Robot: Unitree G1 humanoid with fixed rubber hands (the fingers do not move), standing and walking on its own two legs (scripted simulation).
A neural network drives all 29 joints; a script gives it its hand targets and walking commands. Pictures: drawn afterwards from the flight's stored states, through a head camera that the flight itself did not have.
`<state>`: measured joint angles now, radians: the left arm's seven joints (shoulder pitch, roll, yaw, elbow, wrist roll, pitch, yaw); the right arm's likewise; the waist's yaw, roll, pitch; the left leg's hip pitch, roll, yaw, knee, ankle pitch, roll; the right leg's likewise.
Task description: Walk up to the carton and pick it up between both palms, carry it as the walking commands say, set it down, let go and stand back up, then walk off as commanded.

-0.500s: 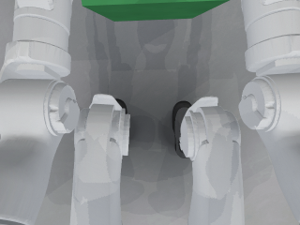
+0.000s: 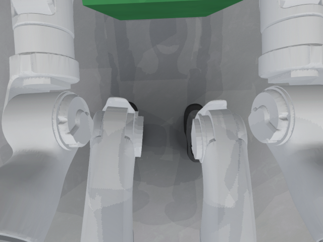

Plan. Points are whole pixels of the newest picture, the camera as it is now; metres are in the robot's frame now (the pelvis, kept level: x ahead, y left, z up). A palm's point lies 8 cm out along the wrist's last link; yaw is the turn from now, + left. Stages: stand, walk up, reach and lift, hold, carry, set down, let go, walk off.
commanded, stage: reach and lift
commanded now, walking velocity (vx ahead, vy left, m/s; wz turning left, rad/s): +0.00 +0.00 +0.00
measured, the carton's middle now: out of the picture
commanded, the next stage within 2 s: none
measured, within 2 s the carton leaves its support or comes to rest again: neither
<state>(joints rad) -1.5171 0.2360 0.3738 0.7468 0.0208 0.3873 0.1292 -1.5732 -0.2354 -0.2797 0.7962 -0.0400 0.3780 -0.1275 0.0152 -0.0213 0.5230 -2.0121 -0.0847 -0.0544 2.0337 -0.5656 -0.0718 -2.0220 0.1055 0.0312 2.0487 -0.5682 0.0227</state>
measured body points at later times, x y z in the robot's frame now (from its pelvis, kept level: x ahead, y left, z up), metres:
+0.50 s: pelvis -0.01 +0.00 +0.05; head +0.35 +0.01 +0.30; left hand +0.56 +0.17 -0.08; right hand +0.57 -0.13 -0.07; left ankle +0.12 +0.13 -0.39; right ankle +0.12 -0.11 -0.39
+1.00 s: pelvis -0.02 +0.00 +0.09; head +0.32 +0.01 +0.37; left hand +0.53 +0.17 -0.01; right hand +0.55 -0.13 -0.01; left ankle +0.12 +0.13 -0.39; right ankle +0.12 -0.11 -0.39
